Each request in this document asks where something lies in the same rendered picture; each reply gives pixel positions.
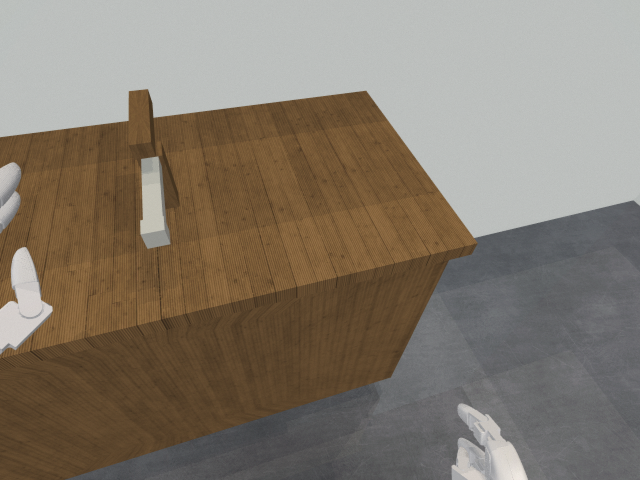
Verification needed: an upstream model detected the robot left hand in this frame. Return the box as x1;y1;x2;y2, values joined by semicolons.
0;162;53;355

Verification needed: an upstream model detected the counter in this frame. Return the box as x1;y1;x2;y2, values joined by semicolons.
0;89;478;480

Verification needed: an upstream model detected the robot right hand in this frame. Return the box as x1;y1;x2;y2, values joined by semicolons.
452;403;528;480

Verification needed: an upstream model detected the tap lever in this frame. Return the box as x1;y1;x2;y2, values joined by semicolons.
140;157;170;249

